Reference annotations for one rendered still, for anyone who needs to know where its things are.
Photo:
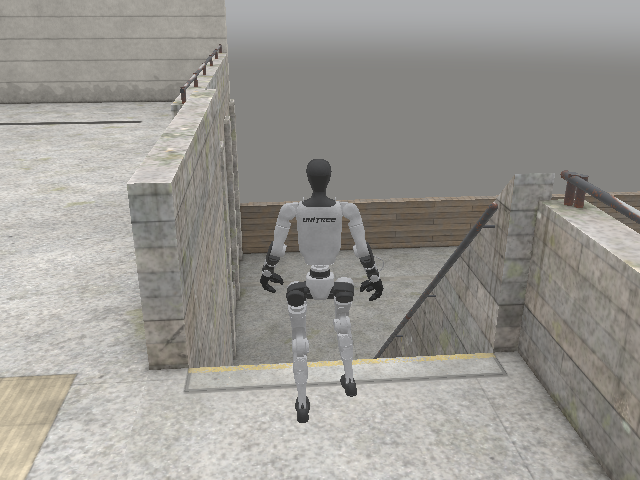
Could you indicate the robot right forearm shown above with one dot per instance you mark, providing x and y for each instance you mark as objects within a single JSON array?
[{"x": 369, "y": 266}]

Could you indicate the robot left upper arm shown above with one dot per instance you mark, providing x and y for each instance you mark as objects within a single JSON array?
[{"x": 287, "y": 212}]

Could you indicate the robot right upper arm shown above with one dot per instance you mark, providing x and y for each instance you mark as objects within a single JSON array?
[{"x": 351, "y": 212}]

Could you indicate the robot right hand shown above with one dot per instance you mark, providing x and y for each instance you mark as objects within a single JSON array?
[{"x": 371, "y": 286}]

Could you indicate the robot left hand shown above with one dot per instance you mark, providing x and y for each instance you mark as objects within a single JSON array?
[{"x": 273, "y": 278}]

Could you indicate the robot left forearm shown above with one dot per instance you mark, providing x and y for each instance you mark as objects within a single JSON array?
[{"x": 270, "y": 263}]

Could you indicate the robot left thigh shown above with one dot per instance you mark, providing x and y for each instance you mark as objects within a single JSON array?
[{"x": 297, "y": 307}]

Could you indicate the right robot shin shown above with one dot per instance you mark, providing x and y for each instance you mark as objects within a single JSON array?
[{"x": 345, "y": 344}]

